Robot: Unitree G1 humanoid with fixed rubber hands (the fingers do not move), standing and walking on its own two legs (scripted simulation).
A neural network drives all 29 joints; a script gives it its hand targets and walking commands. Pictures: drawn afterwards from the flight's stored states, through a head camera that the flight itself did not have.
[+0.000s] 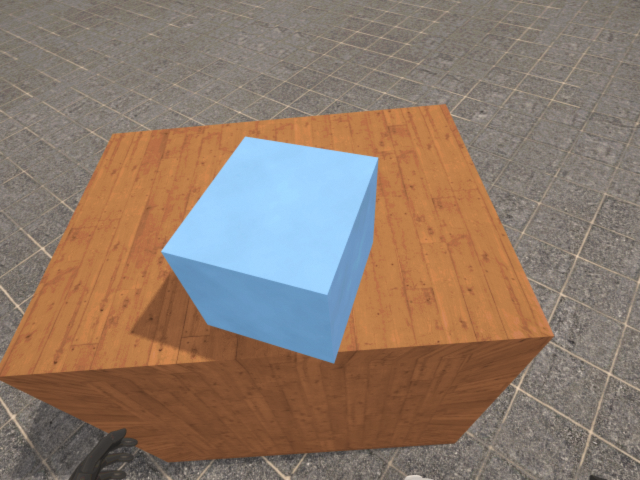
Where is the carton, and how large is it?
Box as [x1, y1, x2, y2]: [161, 137, 377, 362]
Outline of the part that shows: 244,137 161,252 207,324 330,362 334,362 372,243 377,157 251,137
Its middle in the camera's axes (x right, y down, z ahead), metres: -0.04 +0.01 +0.56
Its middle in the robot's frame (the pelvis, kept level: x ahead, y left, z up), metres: +0.44 +0.07 +0.03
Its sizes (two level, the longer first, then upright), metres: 0.227 0.205 0.187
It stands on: a pedestal, 0.69 m high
